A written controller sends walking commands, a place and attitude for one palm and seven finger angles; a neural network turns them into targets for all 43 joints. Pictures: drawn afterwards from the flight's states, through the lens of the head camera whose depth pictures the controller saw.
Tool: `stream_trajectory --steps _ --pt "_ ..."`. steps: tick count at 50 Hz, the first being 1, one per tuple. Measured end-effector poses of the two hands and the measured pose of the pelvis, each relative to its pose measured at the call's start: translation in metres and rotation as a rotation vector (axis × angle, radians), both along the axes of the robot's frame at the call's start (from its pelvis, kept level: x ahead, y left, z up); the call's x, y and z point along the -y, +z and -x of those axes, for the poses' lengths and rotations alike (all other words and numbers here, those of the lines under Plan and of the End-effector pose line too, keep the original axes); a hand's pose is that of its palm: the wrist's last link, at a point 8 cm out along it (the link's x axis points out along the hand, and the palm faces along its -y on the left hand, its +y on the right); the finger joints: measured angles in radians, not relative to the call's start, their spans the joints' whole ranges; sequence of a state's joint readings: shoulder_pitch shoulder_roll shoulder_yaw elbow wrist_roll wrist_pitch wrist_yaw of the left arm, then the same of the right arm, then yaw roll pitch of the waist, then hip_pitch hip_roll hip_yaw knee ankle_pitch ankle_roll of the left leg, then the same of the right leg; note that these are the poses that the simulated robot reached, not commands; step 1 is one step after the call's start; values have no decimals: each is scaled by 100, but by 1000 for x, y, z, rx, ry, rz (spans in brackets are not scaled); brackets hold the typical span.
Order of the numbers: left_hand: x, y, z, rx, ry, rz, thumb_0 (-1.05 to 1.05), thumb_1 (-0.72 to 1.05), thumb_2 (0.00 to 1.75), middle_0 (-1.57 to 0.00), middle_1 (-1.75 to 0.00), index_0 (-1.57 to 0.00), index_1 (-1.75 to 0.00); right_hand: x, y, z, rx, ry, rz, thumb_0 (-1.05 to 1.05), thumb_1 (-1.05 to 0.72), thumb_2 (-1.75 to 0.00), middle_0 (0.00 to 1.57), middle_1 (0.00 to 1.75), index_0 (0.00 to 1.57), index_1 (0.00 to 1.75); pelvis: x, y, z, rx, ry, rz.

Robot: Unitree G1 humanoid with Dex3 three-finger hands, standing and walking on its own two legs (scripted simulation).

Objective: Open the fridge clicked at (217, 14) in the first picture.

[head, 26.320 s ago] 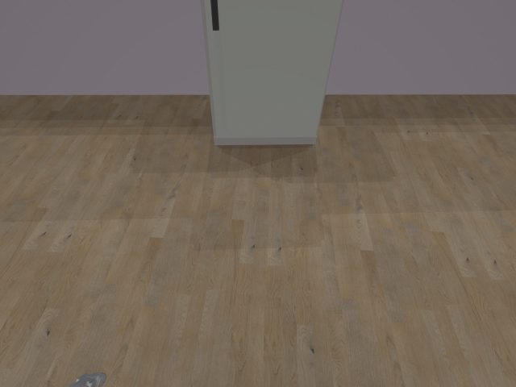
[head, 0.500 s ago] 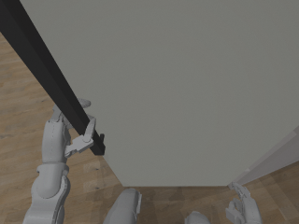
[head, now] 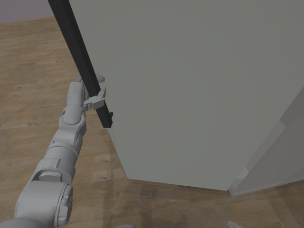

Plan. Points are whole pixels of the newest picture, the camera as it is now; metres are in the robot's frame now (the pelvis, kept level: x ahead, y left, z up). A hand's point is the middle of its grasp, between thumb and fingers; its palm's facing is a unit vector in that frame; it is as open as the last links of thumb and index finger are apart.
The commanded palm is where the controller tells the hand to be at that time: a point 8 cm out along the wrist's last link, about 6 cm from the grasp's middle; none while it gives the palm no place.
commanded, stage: stop walking and hold the door back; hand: left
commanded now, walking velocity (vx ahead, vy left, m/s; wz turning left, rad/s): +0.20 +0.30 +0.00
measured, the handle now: (88, 64) +0.46 +0.21 +0.21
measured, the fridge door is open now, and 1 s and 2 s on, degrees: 70 61 62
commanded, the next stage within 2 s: loosen the grip on the handle in 1.62 s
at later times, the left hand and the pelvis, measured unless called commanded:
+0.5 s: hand (106, 80) +0.49 +0.19 +0.13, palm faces +0.14 -0.97 -0.19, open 5.8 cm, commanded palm +0.47 +0.25 +0.11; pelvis +0.00 +0.03 +0.02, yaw -3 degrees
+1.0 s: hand (107, 78) +0.50 +0.19 +0.13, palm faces +0.01 -0.99 -0.16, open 5.8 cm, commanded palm +0.48 +0.27 +0.11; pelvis +0.02 +0.07 +0.01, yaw -7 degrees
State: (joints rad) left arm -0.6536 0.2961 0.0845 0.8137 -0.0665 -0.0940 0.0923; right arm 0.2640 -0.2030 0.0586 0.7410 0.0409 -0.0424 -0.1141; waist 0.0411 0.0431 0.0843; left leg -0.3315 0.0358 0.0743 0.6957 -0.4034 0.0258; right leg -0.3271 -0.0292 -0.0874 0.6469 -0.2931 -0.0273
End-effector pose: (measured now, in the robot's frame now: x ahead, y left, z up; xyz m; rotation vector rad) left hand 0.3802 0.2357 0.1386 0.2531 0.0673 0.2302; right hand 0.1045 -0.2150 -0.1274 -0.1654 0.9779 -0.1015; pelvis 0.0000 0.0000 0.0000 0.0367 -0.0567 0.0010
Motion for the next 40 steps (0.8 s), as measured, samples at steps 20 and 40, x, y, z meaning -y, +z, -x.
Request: stream_trajectory --steps 20,40 --pt "1 4 -56 -83 16 47 -4 60 75 -37 -128 -45 -140 95 37 66 -78 -178 190 1 -90 -89 19 30 20 30 -5 24 5 -35 -43 -57" --pt "-3 0 -94 1 -169 69 0 64 76 -41 -135 -40 -140 -32 13 23 -58 -143 6 1 -90 -89 20 30 21 30 -52 9 -22 -84 -97 52"
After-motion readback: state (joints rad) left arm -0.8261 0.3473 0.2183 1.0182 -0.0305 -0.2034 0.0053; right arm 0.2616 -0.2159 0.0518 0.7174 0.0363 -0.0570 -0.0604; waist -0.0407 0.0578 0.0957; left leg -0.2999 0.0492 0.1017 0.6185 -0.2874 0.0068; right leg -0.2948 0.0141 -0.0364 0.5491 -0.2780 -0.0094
